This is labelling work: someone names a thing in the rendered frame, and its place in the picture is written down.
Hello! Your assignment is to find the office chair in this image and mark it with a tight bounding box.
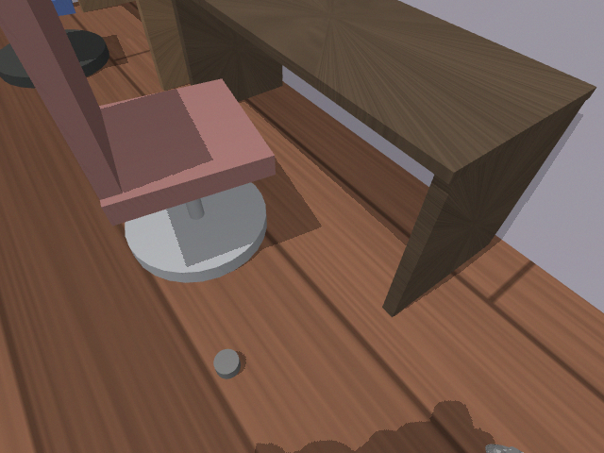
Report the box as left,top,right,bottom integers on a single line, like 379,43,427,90
0,0,109,88
0,0,276,283

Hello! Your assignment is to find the tin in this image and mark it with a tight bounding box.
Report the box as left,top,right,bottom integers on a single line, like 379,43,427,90
213,349,241,379

